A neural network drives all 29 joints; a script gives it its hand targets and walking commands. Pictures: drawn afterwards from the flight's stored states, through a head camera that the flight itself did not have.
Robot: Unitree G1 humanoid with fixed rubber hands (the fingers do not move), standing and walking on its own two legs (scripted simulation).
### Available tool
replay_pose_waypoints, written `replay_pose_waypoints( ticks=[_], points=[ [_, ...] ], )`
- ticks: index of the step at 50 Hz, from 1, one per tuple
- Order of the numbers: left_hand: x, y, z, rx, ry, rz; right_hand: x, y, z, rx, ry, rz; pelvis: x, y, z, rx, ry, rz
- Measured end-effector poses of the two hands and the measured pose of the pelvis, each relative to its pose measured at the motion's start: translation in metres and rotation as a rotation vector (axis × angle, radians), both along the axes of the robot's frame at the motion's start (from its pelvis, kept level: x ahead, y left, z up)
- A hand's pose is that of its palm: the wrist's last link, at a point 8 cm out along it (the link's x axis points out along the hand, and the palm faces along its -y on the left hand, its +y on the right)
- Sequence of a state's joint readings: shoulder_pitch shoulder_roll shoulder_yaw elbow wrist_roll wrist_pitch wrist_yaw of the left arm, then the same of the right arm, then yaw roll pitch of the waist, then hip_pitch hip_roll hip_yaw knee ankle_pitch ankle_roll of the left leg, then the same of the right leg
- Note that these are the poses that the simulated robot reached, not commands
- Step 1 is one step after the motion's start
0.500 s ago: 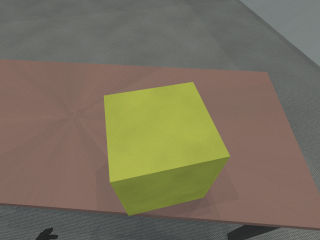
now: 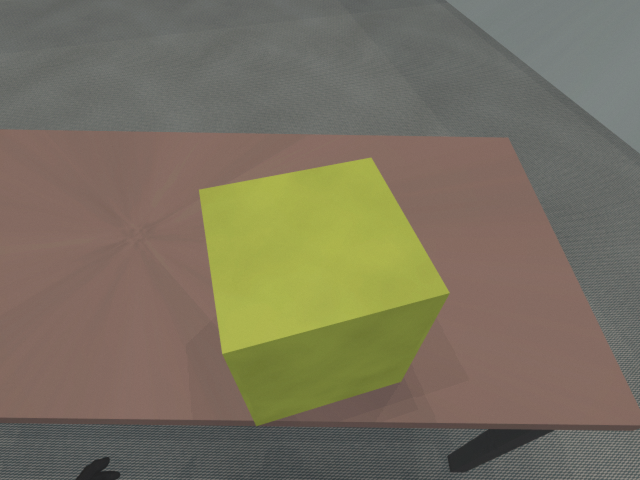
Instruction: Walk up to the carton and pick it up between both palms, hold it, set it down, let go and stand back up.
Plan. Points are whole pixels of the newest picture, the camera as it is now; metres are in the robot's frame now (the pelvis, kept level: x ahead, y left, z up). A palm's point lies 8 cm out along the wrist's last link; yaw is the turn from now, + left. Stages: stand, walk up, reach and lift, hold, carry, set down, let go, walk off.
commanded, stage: stand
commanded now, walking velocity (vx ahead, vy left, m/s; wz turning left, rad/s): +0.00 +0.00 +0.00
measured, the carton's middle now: (311, 296) +0.33 +0.02 +0.03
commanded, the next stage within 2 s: none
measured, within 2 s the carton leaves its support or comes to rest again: neither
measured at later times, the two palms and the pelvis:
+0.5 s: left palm out of the picture +0.05 +0.30 -0.09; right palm out of the picture +0.05 -0.31 -0.11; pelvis -0.03 -0.01 +0.01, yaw +0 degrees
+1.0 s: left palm out of the picture +0.03 +0.29 -0.10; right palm out of the picture +0.02 -0.31 -0.11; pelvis -0.05 -0.01 +0.01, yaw +1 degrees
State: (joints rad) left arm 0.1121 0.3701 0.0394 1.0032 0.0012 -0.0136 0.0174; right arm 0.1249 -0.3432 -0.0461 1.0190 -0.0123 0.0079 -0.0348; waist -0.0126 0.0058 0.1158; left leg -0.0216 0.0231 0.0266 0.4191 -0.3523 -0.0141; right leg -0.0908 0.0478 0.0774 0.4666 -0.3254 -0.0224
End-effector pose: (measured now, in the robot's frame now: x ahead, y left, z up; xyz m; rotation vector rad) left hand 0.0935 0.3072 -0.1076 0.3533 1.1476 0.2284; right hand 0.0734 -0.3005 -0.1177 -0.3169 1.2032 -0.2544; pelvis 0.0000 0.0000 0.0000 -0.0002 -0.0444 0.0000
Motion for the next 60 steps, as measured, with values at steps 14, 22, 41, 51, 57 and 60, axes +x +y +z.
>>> replay_pose_waypoints(
  ticks=[14, 22, 41, 51, 57, 60],
  points=[
    [-0.01, -0.006, 0.008, 0.015, -0.02, -0.014, -0.013, -0.012, 0.01, -0.004, -0.028, -0.014, -0.016, -0.005, 0.005, -0.001, -0.014, 0.002],
    [-0.03, -0.007, 0.012, 0.017, -0.012, -0.007, -0.022, -0.006, 0.008, 0.027, -0.034, 0.002, -0.027, -0.008, 0.008, 0.002, -0.013, 0.003],
    [-0.072, -0.01, 0.014, 0.021, 0.034, 0.028, -0.05, -0.01, 0.0, 0.05, 0.023, 0.015, -0.046, -0.015, 0.01, -0.004, -0.009, 0.015],
    [-0.067, -0.015, 0.009, -0.002, 0.033, 0.013, -0.051, -0.009, 0.004, 0.049, 0.012, 0.021, -0.048, -0.014, 0.01, -0.004, -0.003, 0.014],
    [-0.069, -0.017, 0.005, -0.015, 0.051, 0.017, -0.055, -0.011, 0.004, 0.035, 0.039, 0.016, -0.048, -0.013, 0.01, -0.003, -0.005, 0.015],
    [-0.069, -0.015, 0.004, -0.012, 0.059, 0.014, -0.054, -0.01, 0.004, 0.028, 0.049, 0.019, -0.047, -0.012, 0.01, -0.002, -0.001, 0.015]
  ],
)
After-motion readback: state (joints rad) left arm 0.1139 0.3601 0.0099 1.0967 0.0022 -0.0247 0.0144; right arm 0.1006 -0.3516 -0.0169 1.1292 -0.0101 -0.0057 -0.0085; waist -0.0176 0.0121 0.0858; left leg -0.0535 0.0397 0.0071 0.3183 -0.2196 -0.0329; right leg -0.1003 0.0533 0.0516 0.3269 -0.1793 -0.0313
